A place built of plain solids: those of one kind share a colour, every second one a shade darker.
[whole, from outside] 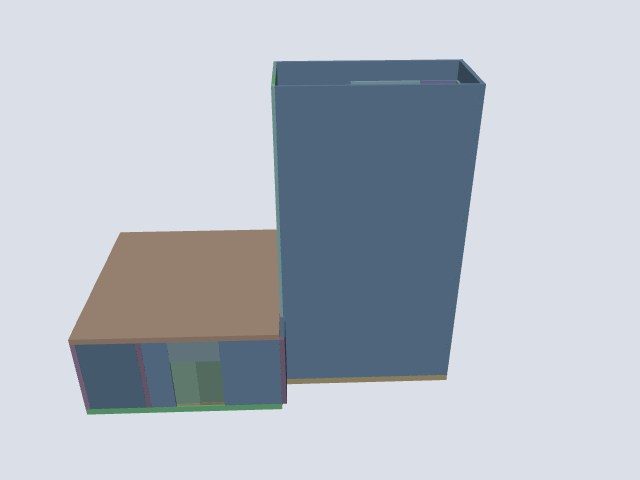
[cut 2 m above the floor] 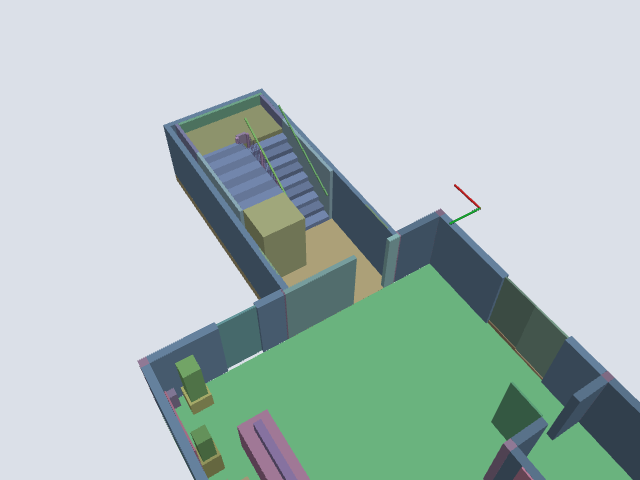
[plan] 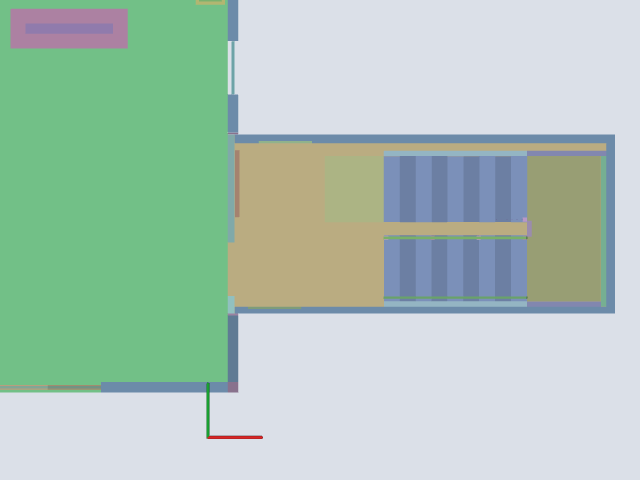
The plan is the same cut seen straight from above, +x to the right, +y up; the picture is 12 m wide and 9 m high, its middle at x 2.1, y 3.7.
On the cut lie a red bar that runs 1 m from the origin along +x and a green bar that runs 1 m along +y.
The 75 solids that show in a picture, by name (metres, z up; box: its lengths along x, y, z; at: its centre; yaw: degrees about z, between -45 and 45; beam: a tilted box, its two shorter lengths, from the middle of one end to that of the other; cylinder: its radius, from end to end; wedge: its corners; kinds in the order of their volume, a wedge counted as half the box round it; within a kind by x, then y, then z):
{
 "wall_1": {"box": [2.3, 0.2, 3.4], "at": [-6.38, 0.94, 1.7]},
 "wall_2": {"box": [2.3, 0.2, 3.4], "at": [-6.38, 3.74, 1.7]},
 "wall_3": {"box": [0.2, 0.85, 3.4], "at": [-5.13, 1.46, 1.7]},
 "wall_4": {"box": [0.2, 0.85, 3.4], "at": [-5.13, 3.21, 1.7]},
 "wall_5": {"box": [1.02, 0.2, 3.4], "at": [-4.52, 0.94, 1.7]},
 "wall_6": {"box": [7.9, 0.2, 3.4], "at": [-3.58, 9.19, 1.7]},
 "wall_7": {"box": [2.38, 0.2, 3.4], "at": [-0.82, 0.94, 1.7]},
 "wall_8": {"box": [0.2, 1.25, 3.4], "at": [0.47, 1.66, 1.7]},
 "wall_9": {"box": [0.2, 0.72, 3.4], "at": [0.47, 6.07, 1.7]},
 "wall_10": {"box": [0.2, 1.66, 3.4], "at": [0.47, 8.26, 1.7]},
 "wall_11": {"box": [6.97, 0.13, 12.97], "at": [3.98, 2.38, 6.48]},
 "wall_12": {"box": [6.97, 0.17, 12.97], "at": [3.98, 5.6, 6.48]},
 "wall_13": {"box": [0.16, 3.36, 12.97], "at": [7.55, 4.0, 6.48]},
 "lobby_floor_slab_1": {"box": [8.1, 8.45, 0.3], "at": [-3.68, 5.06, -0.15]},
 "lobby_ceiling_slab_1": {"box": [8.1, 8.45, 0.25], "at": [-3.68, 5.06, 3.52]},
 "tread_slab_1": {"box": [0.3, 1.24, 0.16], "at": [3.45, 3.17, 0.08]},
 "tread_slab_2": {"box": [0.3, 1.24, 3.12], "at": [3.45, 4.65, 1.56]},
 "tread_slab_3": {"box": [0.3, 1.24, 0.33], "at": [3.74, 3.17, 0.16]},
 "tread_slab_4": {"box": [0.3, 1.24, 2.96], "at": [3.75, 4.65, 1.48]},
 "tread_slab_5": {"box": [0.3, 1.24, 0.49], "at": [4.04, 3.17, 0.25]},
 "tread_slab_6": {"box": [0.3, 1.24, 2.79], "at": [4.04, 4.65, 1.4]},
 "tread_slab_7": {"box": [0.3, 1.24, 0.66], "at": [4.34, 3.17, 0.33]},
 "tread_slab_8": {"box": [0.3, 1.24, 2.63], "at": [4.34, 4.65, 1.31]},
 "tread_slab_9": {"box": [0.3, 1.24, 0.82], "at": [4.64, 3.17, 0.41]},
 "tread_slab_10": {"box": [0.3, 1.24, 2.46], "at": [4.64, 4.65, 1.23]},
 "tread_slab_11": {"box": [0.3, 1.24, 0.98], "at": [4.93, 3.17, 0.49]},
 "tread_slab_12": {"box": [0.3, 1.24, 2.3], "at": [4.94, 4.65, 1.15]},
 "tread_slab_13": {"box": [0.3, 1.24, 1.15], "at": [5.23, 3.17, 0.57]},
 "tread_slab_14": {"box": [0.3, 1.24, 2.13], "at": [5.24, 4.65, 1.07]},
 "tread_slab_15": {"box": [0.31, 1.24, 1.31], "at": [5.53, 3.17, 0.66]},
 "tread_slab_16": {"box": [0.3, 1.24, 1.97], "at": [5.53, 4.65, 0.99]},
 "tread_slab_17": {"box": [0.3, 1.24, 1.48], "at": [5.83, 3.17, 0.74]},
 "tread_slab_18": {"box": [0.31, 1.24, 1.81], "at": [5.83, 4.65, 0.9]},
 "landing_slab_1": {"box": [1.11, 1.24, 3.28], "at": [2.74, 4.65, 1.64]},
 "landing_slab_2": {"box": [1.39, 2.73, 1.64], "at": [6.67, 3.91, 0.82]},
 "floor_slab_1": {"box": [7.26, 3.36, 0.3], "at": [4.0, 4.0, -0.15]},
 "wall_wall_1": {"box": [2.68, 0.1, 12.25], "at": [4.64, 2.5, 6.13]},
 "wall_wall_2": {"box": [2.69, 0.1, 12.25], "at": [4.64, 5.32, 6.13]},
 "wall_cheek_1": {"box": [0.13, 0.33, 12.97], "at": [0.43, 2.48, 6.48]},
 "wall_cheek_2": {"box": [0.13, 2.03, 12.97], "at": [0.43, 4.67, 6.48]},
 "wall_land_wall_1": {"box": [1.39, 0.1, 12.25], "at": [6.67, 2.5, 6.13]},
 "wall_land_wall_2": {"box": [1.49, 0.1, 12.25], "at": [6.72, 5.32, 6.13]},
 "wall_land_far_wall_1": {"box": [0.1, 2.83, 12.25], "at": [7.42, 3.86, 6.13]},
 "lobby_desk_body_1": {"box": [2.2, 0.75, 1.05], "at": [-2.6, 7.66, 0.52]},
 "wallpost_1": {"box": [0.2, 0.2, 3.4], "at": [-7.63, 0.94, 1.7]},
 "wallpost_2": {"box": [0.2, 0.2, 3.4], "at": [-5.13, 0.94, 1.7]},
 "wallpost_3": {"box": [0.2, 0.2, 3.4], "at": [-5.13, 3.74, 1.7]},
 "wallpost_4": {"box": [0.2, 0.2, 3.4], "at": [0.47, 0.94, 1.7]},
 "wallpost_5": {"box": [0.2, 0.036, 3.4], "at": [0.47, 2.3, 1.7]},
 "wallpost_6": {"box": [0.2, 0.036, 3.4], "at": [0.47, 5.7, 1.7]},
 "wallpost_7": {"box": [0.2, 0.2, 3.4], "at": [0.47, 9.19, 1.7]},
 "wall_head_lobby_entrance_1": {"box": [2.0, 0.2, 1.0], "at": [-3.01, 0.94, 2.9]},
 "lobby_planter_plant_1": {"box": [0.33, 0.33, 0.9], "at": [-1.54, 8.81, 1.25]},
 "lobby_planter_plant_2": {"box": [0.43, 0.43, 1.2], "at": [0.04, 8.38, 1.1]},
 "lobby_planter_box_1": {"box": [0.45, 0.45, 0.8], "at": [-1.54, 8.81, 0.4]},
 "lobby_planter_box_2": {"box": [0.55, 0.55, 0.5], "at": [0.04, 8.38, 0.25]},
 "lobby_entrance_leaf_1": {"box": [1.0, 0.05, 2.32], "at": [-3.51, 0.94, 1.24]},
 "lobby_entrance_leaf_2": {"box": [1.0, 0.05, 2.28], "at": [-2.51, 0.94, 1.26]},
 "door_leaf_1": {"box": [1.0, 0.045, 2.07], "at": [1.25, 2.43, 1.03]},
 "door_leaf_2": {"box": [1.0, 0.045, 2.07], "at": [1.45, 5.54, 1.03]},
 "lobby_board_panel_1": {"box": [1.5, 0.04, 1.2], "at": [-6.32, 3.86, 1.7]},
 "lobby_board_panel_2": {"box": [1.5, 0.04, 1.2], "at": [-1.16, 9.07, 1.5]},
 "lobby_lift_leaf_1": {"box": [0.06, 1.0, 2.1], "at": [0.47, 6.93, 1.05]},
 "lobby_desk_screen_1": {"box": [1.64, 0.19, 0.35], "at": [-2.6, 7.66, 1.26]},
 "lobby_office_door_leaf_1": {"box": [0.9, 0.05, 2.1], "at": [-4.58, 2.76, 1.05]},
 "lobby_desk_counter_1": {"box": [2.2, 0.75, 0.04], "at": [-2.6, 7.66, 1.07]},
 "furn_radiator_panel_body_1": {"box": [0.09, 1.26, 0.45], "at": [0.55, 4.75, 0.37]},
 "guard_panel_1": {"box": [0.09, 0.3, 1.1], "at": [6.02, 3.91, 2.19]},
 "lobby_extinguisher_body_1": {"box": [0.2, 0.2, 0.6], "at": [0.25, 8.9, 0.3]},
 "lobby_entrance_leaf_rail_1": {"box": [1.0, 0.09, 0.08], "at": [-3.51, 0.94, 0.04]},
 "lobby_entrance_leaf_rail_2": {"box": [1.0, 0.09, 0.12], "at": [-2.51, 0.94, 0.06]},
 "posts_1": {"box": [0.08, 0.08, 1.07], "at": [5.08, 3.74, 1.52]},
 "posts_2": {"box": [0.08, 0.08, 1.05], "at": [5.94, 3.74, 2.0]},
 "rail_top_1": {"beam": [0.05, 0.05], "from": [3.3, 3.74, 1.08], "to": [5.98, 3.74, 2.55]},
 "handrail_rail_1": {"beam": [0.045, 0.045], "from": [3.3, 2.62, 1.08], "to": [5.98, 2.62, 2.55]}
}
